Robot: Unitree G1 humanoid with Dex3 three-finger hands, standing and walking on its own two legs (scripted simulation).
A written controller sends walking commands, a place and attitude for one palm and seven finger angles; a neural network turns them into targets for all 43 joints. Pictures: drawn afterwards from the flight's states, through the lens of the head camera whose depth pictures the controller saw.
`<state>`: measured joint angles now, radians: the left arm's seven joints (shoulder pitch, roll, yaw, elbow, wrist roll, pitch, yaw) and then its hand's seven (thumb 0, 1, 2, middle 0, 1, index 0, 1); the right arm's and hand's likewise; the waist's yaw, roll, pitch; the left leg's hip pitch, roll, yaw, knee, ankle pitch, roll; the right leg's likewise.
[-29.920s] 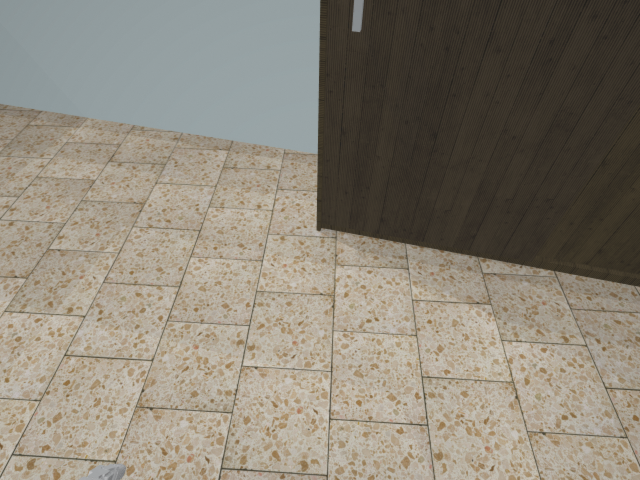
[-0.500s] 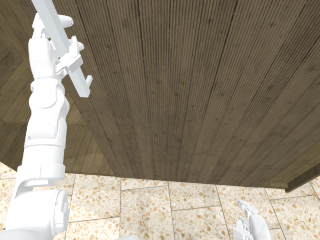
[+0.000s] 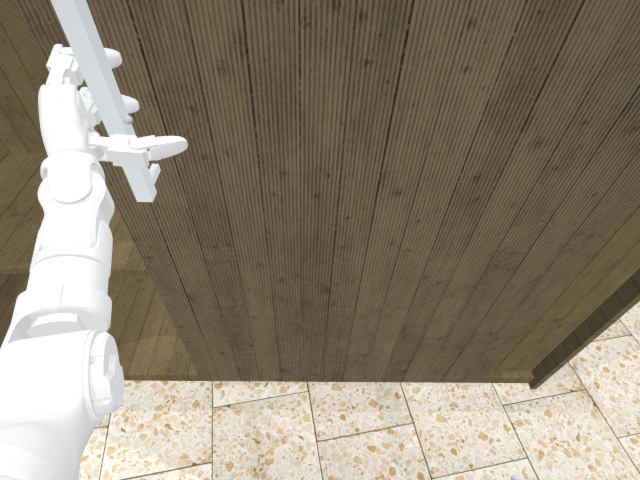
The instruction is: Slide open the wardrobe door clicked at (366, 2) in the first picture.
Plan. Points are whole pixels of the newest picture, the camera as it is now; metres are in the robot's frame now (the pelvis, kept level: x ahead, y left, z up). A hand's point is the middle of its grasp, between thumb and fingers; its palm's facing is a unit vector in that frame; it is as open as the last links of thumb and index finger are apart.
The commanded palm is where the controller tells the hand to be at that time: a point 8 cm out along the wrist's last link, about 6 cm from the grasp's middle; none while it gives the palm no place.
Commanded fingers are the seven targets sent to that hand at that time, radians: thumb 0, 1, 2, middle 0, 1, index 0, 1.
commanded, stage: loosen the grip on the handle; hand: left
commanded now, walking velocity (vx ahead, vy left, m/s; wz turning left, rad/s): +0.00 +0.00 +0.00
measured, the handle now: (118, 98) +0.50 +0.25 +0.24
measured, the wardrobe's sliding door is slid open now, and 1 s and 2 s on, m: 0.65 0.65 0.65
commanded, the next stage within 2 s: slip the hand off the handle in 0.22 s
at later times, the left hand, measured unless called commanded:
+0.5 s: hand (120, 111) +0.46 +0.24 +0.24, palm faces +0.29 -0.95 -0.08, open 14.7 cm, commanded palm +0.42 +0.29 +0.23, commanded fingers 0.00 -0.55 0.20 -0.25 -1.15 -0.25 -1.15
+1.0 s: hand (55, 118) +0.44 +0.30 +0.24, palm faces +0.35 -0.93 -0.10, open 14.7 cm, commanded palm +0.39 +0.34 +0.23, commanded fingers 0.00 -0.55 0.20 -0.25 -1.15 -0.25 -1.15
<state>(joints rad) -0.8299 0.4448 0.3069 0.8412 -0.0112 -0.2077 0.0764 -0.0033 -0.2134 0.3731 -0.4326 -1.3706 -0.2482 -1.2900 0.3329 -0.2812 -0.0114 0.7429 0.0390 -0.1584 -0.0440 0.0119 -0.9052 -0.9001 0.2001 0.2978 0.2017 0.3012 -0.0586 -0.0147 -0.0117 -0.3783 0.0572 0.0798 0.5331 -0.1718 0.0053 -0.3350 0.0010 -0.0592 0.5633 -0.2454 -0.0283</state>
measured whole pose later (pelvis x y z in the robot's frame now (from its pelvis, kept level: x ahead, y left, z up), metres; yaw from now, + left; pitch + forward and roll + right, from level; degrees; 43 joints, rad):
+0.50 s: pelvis +0.04 +0.01 +0.00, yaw -1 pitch +2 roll +0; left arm -0.65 0.40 0.32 0.51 -0.08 -0.07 0.02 -0.01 -0.55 0.20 -0.43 -1.25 -0.25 -1.15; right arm 0.25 -0.24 0.03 0.70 0.04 -0.15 -0.09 0.01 -0.90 -0.90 0.20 0.30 0.20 0.30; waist -0.01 0.00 -0.04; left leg -0.33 0.03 0.05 0.53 -0.23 0.01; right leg -0.28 0.00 -0.03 0.52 -0.28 -0.01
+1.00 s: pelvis +0.05 +0.01 +0.00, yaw -1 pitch +3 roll -1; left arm -0.56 0.52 0.46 0.49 -0.14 -0.06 -0.12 -0.01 -0.55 0.20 -0.26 -1.15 -0.25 -1.15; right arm 0.31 -0.26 0.02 0.69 0.05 -0.09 -0.10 0.01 -0.90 -0.90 0.20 0.30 0.20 0.30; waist 0.00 0.02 -0.05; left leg -0.34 0.03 0.04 0.55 -0.26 0.00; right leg -0.27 0.01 -0.04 0.53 -0.30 -0.02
